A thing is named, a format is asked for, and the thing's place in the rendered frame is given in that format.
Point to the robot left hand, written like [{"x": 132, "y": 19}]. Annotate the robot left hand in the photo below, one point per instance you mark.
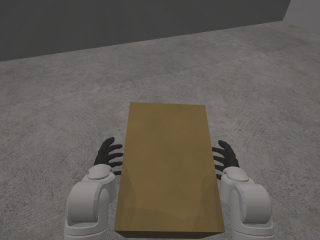
[{"x": 104, "y": 158}]

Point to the carton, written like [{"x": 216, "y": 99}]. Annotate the carton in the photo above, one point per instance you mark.
[{"x": 168, "y": 186}]

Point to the robot right hand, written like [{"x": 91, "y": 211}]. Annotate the robot right hand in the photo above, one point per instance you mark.
[{"x": 229, "y": 159}]

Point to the robot left forearm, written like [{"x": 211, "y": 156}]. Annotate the robot left forearm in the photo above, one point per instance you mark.
[{"x": 87, "y": 207}]

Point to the robot right forearm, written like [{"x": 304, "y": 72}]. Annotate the robot right forearm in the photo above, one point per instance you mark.
[{"x": 250, "y": 207}]

